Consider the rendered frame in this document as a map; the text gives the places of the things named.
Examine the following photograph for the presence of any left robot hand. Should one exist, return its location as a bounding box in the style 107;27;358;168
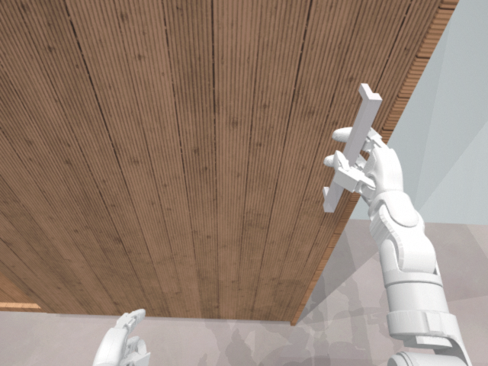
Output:
92;309;150;366

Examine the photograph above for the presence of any handle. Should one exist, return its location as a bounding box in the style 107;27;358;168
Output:
323;83;383;213

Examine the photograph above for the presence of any robot right forearm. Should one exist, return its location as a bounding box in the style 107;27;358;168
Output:
368;191;472;366

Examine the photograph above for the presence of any right robot hand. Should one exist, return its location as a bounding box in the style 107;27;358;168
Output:
323;127;403;206

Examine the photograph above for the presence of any wardrobe door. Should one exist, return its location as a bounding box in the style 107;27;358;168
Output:
0;272;35;303
0;0;441;321

